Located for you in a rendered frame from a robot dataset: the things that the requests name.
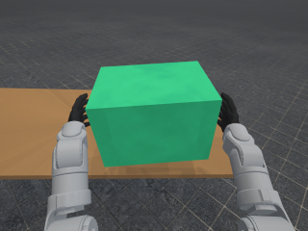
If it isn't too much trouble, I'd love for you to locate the right robot forearm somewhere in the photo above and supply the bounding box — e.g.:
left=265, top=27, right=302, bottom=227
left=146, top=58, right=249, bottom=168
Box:
left=222, top=123, right=295, bottom=231

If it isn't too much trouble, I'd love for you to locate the left robot upper arm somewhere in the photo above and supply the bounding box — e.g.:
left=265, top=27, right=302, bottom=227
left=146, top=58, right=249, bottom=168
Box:
left=46, top=215, right=99, bottom=231

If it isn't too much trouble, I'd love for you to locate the robot left hand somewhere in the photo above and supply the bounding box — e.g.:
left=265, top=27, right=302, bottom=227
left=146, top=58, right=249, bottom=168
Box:
left=68, top=93, right=90, bottom=127

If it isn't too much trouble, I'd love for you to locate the carton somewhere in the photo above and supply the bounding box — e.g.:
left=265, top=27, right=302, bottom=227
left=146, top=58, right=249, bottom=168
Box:
left=85, top=61, right=222, bottom=167

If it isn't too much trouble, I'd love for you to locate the table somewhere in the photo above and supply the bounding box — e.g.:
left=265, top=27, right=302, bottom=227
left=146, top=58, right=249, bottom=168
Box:
left=0, top=88, right=234, bottom=180

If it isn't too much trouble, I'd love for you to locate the right robot upper arm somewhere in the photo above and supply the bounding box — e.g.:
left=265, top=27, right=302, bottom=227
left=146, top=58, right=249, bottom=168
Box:
left=238, top=216, right=295, bottom=231

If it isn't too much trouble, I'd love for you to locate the robot right hand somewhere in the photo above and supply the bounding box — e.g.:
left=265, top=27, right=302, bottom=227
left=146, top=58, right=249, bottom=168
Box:
left=217, top=92, right=240, bottom=133

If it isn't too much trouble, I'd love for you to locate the left robot forearm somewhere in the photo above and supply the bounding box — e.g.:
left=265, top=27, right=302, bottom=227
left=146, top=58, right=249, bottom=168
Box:
left=43, top=120, right=91, bottom=231

